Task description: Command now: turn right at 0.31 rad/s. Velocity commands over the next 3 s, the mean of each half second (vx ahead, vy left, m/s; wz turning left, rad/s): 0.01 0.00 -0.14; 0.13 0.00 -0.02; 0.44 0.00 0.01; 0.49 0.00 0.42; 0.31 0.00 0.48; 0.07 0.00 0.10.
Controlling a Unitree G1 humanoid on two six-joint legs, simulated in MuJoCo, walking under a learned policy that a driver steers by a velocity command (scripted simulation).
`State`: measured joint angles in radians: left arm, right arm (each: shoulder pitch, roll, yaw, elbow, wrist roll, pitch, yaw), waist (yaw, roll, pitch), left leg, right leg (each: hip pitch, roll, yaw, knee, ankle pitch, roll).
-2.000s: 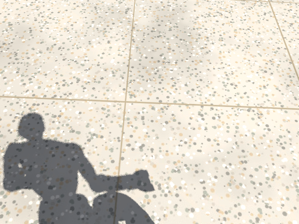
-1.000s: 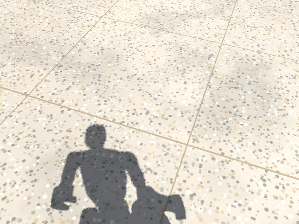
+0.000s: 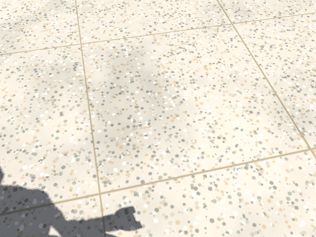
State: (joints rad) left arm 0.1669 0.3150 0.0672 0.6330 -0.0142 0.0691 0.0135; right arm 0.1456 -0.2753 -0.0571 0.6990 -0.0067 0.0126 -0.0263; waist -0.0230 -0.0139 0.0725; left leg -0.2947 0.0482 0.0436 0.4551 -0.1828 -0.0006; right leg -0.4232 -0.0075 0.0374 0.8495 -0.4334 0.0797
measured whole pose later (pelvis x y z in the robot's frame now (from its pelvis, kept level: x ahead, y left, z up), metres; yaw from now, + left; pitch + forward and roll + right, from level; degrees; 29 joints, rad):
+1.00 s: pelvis +0.05 +0.00 -0.01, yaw -2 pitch +0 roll +0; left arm 0.33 0.25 0.05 0.94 -0.03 -0.05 0.01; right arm 0.29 -0.24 -0.04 0.94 0.03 -0.10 0.00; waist 0.00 -0.02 -0.01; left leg -0.18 -0.01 0.00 0.58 -0.39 0.05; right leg -0.21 0.00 0.06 0.59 -0.39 -0.02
